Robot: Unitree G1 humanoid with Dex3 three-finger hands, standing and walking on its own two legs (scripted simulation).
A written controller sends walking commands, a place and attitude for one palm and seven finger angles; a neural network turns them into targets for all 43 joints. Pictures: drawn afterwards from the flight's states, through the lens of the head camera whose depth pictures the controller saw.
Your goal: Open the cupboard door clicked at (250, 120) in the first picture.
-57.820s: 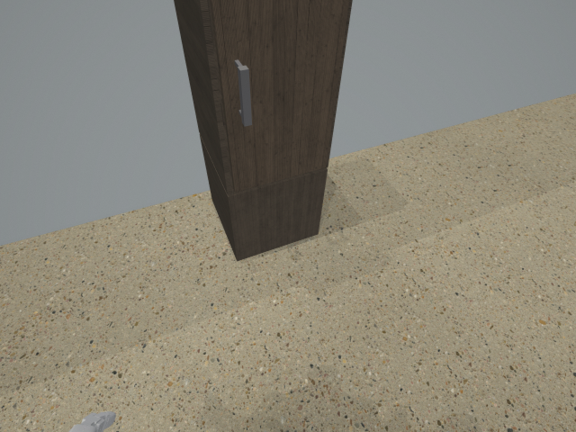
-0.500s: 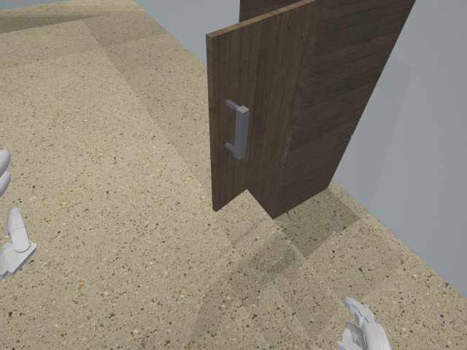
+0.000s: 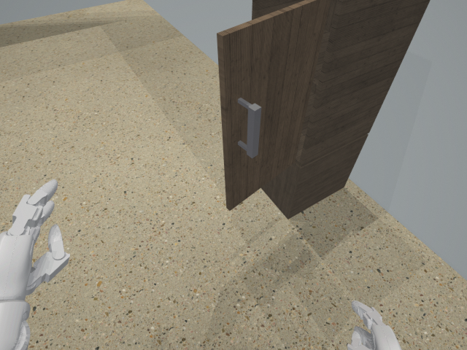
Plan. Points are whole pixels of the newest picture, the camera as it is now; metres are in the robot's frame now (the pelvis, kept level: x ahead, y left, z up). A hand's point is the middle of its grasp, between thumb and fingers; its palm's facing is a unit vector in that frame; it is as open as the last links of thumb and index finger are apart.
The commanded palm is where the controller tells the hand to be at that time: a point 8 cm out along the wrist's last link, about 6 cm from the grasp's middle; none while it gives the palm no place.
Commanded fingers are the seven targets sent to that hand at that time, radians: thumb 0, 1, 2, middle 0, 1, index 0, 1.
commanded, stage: let the arm hang, fingers relaxed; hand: left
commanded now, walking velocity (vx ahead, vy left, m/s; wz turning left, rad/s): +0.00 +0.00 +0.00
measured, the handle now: (247, 128) +0.61 +0.02 +0.01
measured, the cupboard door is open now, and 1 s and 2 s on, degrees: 100 100 100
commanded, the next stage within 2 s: look to check the result in 1.04 s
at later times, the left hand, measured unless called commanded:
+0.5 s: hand out of the picture -0.03 +0.16 -0.17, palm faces +0.03 -0.97 -0.23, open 7.2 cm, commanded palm none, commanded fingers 0.00 0.90 0.90 -0.20 -0.30 -0.20 -0.30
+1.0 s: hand out of the picture +0.01 +0.14 -0.17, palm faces +0.04 -0.98 -0.18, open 7.3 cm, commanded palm none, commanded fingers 0.00 0.90 0.90 -0.20 -0.30 -0.20 -0.30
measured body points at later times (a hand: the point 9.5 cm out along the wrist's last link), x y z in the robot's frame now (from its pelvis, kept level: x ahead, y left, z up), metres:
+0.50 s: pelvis +0.00 -0.03 +0.00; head +0.02 -0.03 +0.45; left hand -0.03 +0.21 -0.15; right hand -0.01 -0.26 -0.16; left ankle +0.04 +0.09 -0.74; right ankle +0.01 -0.13 -0.74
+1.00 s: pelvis +0.01 -0.03 +0.00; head +0.02 -0.03 +0.45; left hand +0.01 +0.19 -0.16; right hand +0.00 -0.23 -0.16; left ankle +0.04 +0.09 -0.74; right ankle +0.01 -0.13 -0.74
